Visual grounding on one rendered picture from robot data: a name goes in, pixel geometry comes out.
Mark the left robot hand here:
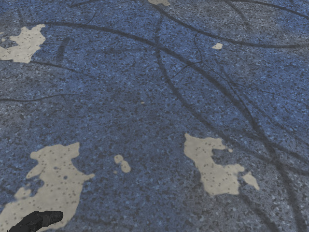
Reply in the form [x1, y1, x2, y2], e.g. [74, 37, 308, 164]
[7, 211, 64, 232]

